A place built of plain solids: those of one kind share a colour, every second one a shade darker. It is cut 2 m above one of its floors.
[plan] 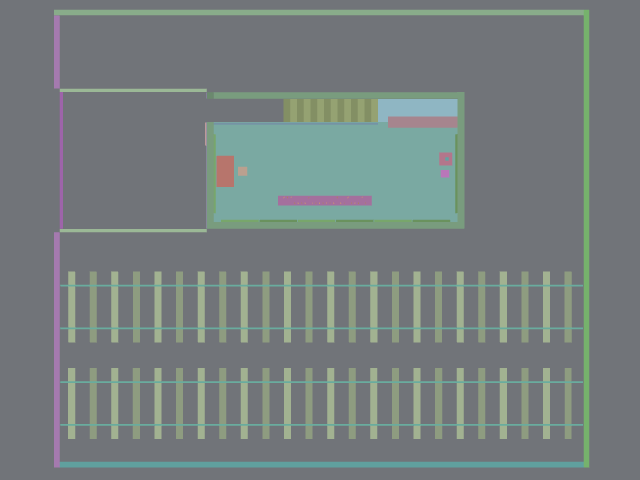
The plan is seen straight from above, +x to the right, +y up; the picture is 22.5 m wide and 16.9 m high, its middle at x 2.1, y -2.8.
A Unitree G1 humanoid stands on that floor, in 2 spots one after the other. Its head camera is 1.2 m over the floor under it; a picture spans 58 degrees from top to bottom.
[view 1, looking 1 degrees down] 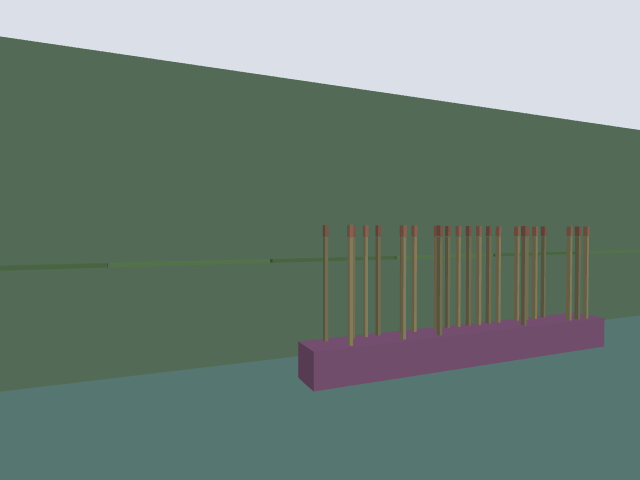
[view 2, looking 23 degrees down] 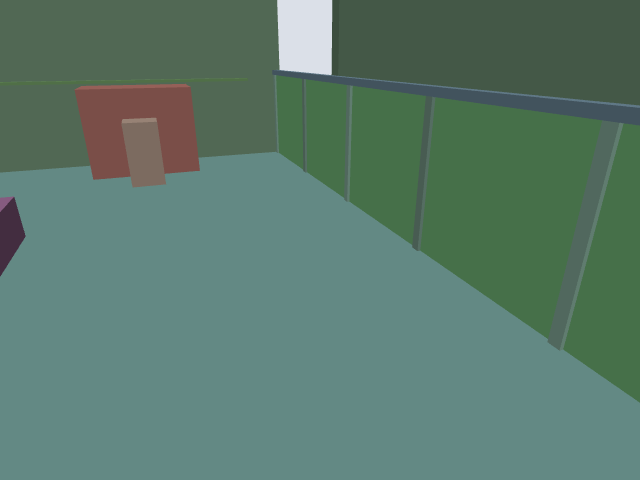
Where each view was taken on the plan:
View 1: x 5.14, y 1.76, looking -113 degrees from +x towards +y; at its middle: wall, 4.27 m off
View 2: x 4.09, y -0.29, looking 159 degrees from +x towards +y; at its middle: upper_front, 3.07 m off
